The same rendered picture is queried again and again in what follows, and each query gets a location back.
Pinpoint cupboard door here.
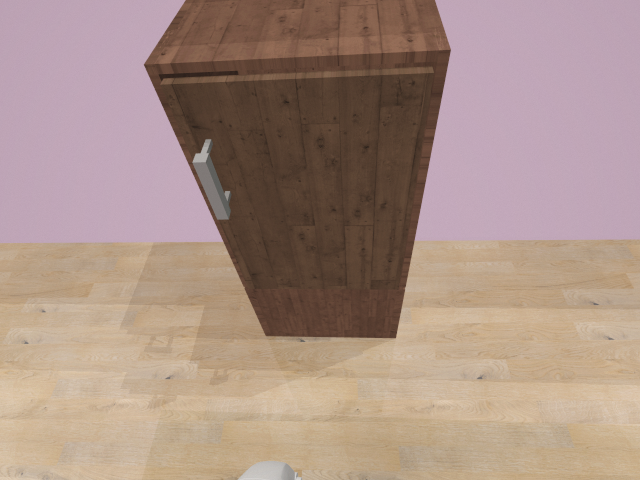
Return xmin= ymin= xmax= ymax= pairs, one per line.
xmin=160 ymin=66 xmax=434 ymax=290

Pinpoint handle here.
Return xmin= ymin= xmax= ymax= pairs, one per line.
xmin=192 ymin=139 xmax=232 ymax=220

